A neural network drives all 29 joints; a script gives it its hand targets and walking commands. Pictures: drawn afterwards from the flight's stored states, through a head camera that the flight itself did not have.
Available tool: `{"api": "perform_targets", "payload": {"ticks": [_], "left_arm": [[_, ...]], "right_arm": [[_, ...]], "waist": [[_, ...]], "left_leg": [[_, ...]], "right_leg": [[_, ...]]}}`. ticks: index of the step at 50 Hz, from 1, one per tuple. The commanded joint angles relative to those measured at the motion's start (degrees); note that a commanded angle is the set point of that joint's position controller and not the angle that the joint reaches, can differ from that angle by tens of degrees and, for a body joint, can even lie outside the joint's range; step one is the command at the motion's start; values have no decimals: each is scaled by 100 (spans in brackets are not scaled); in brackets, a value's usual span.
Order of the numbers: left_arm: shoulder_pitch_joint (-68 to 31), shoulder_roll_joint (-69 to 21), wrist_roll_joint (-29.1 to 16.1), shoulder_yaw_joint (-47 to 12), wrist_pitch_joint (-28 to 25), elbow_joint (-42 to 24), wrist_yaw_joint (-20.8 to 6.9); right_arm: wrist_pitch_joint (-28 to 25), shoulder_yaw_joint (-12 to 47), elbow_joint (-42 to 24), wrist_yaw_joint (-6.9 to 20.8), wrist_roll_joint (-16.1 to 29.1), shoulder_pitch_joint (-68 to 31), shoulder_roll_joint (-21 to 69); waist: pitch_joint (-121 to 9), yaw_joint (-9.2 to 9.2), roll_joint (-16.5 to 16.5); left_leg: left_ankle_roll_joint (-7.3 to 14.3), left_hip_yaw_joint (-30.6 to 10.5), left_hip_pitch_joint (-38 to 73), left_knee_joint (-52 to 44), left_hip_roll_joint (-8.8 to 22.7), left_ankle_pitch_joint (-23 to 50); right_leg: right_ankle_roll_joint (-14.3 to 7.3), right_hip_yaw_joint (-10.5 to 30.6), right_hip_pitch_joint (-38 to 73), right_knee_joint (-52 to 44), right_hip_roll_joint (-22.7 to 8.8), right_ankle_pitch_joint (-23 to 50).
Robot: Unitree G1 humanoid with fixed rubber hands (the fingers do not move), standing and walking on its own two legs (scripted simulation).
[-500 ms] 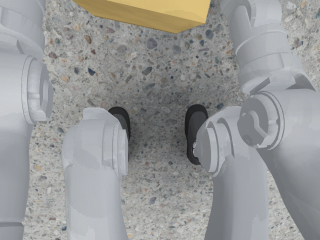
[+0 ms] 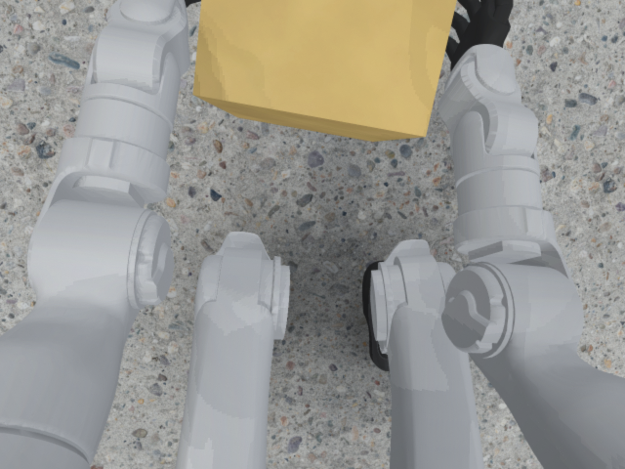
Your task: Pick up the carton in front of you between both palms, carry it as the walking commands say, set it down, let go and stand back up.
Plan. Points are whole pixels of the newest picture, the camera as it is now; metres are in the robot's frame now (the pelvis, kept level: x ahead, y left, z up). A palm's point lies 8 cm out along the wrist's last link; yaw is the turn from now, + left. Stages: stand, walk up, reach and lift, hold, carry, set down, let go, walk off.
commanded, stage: reach and lift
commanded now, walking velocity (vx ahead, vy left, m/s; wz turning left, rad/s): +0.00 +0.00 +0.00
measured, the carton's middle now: (322, 35) +0.55 +0.04 -0.19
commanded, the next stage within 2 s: none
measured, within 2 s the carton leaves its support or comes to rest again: neither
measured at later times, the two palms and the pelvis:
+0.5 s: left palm out of the picture +0.49 +0.19 +0.04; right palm out of the picture +0.49 -0.11 +0.05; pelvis -0.01 -0.01 +0.11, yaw +3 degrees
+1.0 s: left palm out of the picture +0.44 +0.17 +0.21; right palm out of the picture +0.45 -0.12 +0.22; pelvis +0.04 -0.01 +0.25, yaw +4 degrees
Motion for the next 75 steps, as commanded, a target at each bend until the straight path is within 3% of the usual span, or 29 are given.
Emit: {"api": "perform_targets", "payload": {"ticks": [1,3,5,8,11,18,26,32,38,48,59,67,75], "left_arm": [[-3134,-6559,-509,-1600,-176,-1263,-1473],[-2834,-6681,-151,-1197,-112,-531,-1570],[-2692,-6683,198,-758,-78,-102,-1658],[-2671,-6637,529,-257,-66,141,-1732],[-2666,-6703,708,-31,-69,181,-1772],[-2649,-7128,593,-417,20,-486,-1758],[-2023,-7801,144,-1301,196,-1271,-1696],[-1278,-8120,76,-1504,119,-1316,-1613],[-596,-8202,218,-1396,-28,-1216,-1521],[414,-8296,401,-1433,-215,-1326,-1488],[1538,-8421,407,-1832,-284,-1677,-1517],[2470,-8417,382,-2066,-83,-2010,-1524],[3214,-8417,214,-2469,451,-2740,-1540]], "right_arm": [[89,2925,-850,1631,390,-4666,5534],[178,2421,-355,1692,-32,-4376,5569],[262,1913,-8,1750,-445,-4160,5542],[326,1501,202,1826,-795,-4065,5504],[354,1466,216,1896,-890,-4100,5670],[510,2183,-171,2071,-582,-4060,6184],[657,2995,-434,2238,-205,-3122,6647],[559,3155,-344,2298,-188,-2246,6747],[425,3168,-142,2308,-284,-1508,6820],[278,3325,-64,2294,-472,-338,6993],[246,3738,-255,2340,-540,950,7118],[468,3960,-458,2422,-592,1921,7045],[990,4250,-1039,2554,-490,2767,6974]], "waist": [[-8661,35,1131],[-7467,-102,1034],[-6788,-177,1005],[-6632,-191,906],[-6863,-89,798],[-8143,107,592],[-8687,78,801],[-8004,-7,871],[-7274,11,736],[-6504,49,484],[-5665,32,452],[-4746,22,419],[-3923,23,381]], "left_leg": [[-51,807,5555,-1497,-299,3088],[-51,885,4429,-1854,-341,1916],[-4,896,3826,-2142,-364,1202],[61,893,3679,-2447,-380,897],[99,923,3838,-2704,-404,868],[107,994,4993,-3171,-443,1304],[-27,910,6267,-3667,-486,2041],[-66,750,6745,-4175,-497,2200],[-25,615,7155,-4781,-487,2155],[57,436,8090,-5846,-441,2182],[113,202,9524,-7112,-349,2599],[117,36,10679,-8165,-253,3250],[62,-21,11871,-9161,-155,3784]], "right_leg": [[-417,-1277,2911,-1129,323,2109],[-450,-1243,2817,-1416,306,1460],[-490,-1200,2769,-1711,302,1024],[-514,-1139,2936,-2076,310,859],[-498,-1106,3192,-2343,315,847],[-416,-1127,3955,-2803,331,1151],[-431,-1069,4626,-3290,351,1705],[-457,-930,4952,-3797,352,1821],[-470,-758,5516,-4435,331,1782],[-497,-473,6841,-5618,237,1918],[-583,-145,8512,-6956,53,2447],[-622,7,9844,-8021,-95,3181],[-631,41,11064,-8996,-181,3731]]}}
